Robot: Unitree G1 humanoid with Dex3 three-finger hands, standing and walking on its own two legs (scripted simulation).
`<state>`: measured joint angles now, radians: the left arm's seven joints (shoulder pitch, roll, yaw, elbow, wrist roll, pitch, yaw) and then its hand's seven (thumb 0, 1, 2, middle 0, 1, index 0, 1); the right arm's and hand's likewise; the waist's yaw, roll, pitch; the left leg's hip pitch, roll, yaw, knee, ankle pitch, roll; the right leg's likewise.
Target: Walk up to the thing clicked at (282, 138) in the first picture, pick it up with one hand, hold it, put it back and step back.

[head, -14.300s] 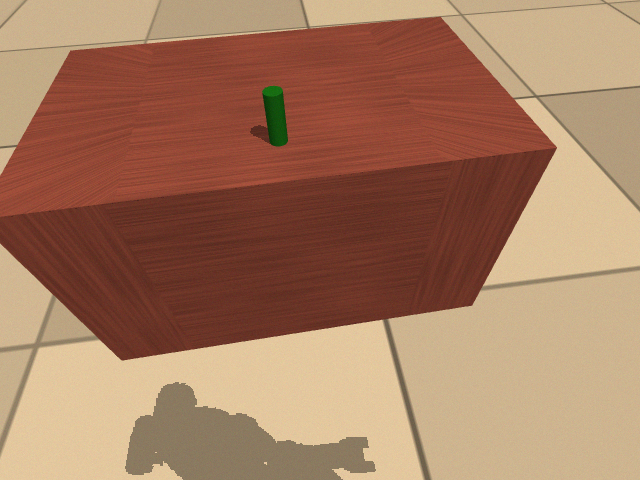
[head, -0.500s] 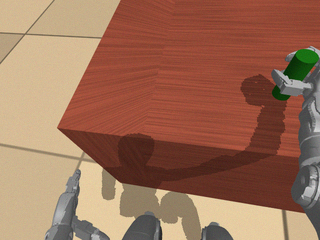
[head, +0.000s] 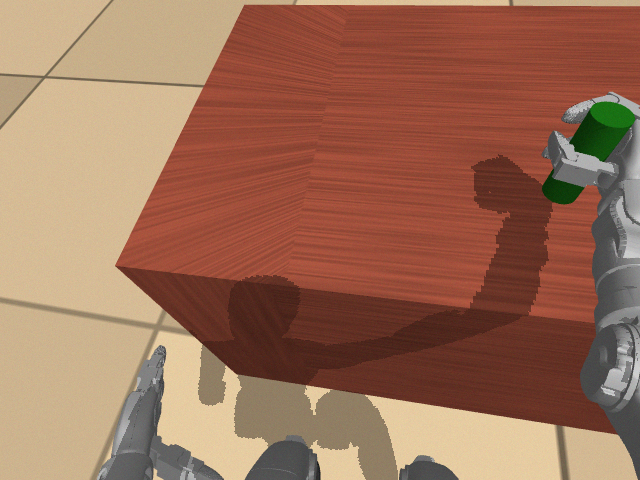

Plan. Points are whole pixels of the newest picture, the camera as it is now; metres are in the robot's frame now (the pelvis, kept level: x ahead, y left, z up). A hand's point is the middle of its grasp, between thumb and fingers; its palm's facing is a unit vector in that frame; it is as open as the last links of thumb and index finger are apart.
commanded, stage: settle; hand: right
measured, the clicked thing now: (582, 157) +0.48 -0.25 +0.09
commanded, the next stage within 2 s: lift in 0.06 s
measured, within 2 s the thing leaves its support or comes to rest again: neither
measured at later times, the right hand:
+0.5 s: hand (585, 133) +0.47 -0.23 +0.14, palm faces +0.24 +0.97 +0.00, open 5.6 cm
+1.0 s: hand (611, 129) +0.40 -0.20 +0.21, palm faces +0.22 +0.98 +0.00, open 5.5 cm
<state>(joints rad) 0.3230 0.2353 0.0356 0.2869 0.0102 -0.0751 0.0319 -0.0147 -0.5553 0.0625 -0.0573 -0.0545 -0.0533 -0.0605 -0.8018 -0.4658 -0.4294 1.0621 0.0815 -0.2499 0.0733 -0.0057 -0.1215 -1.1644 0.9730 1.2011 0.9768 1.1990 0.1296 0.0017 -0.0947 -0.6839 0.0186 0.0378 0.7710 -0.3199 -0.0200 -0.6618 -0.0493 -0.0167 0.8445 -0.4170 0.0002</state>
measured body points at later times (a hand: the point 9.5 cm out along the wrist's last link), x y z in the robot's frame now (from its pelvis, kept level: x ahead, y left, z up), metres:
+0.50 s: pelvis +0.01 +0.00 +0.01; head +0.06 -0.01 +0.46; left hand +0.16 +0.27 -0.04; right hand +0.45 -0.28 +0.14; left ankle +0.03 +0.14 -0.70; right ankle -0.01 -0.12 -0.70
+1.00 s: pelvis +0.01 +0.01 +0.03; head +0.00 +0.02 +0.48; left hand +0.17 +0.26 -0.04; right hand +0.38 -0.25 +0.21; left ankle +0.03 +0.14 -0.70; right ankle -0.01 -0.12 -0.70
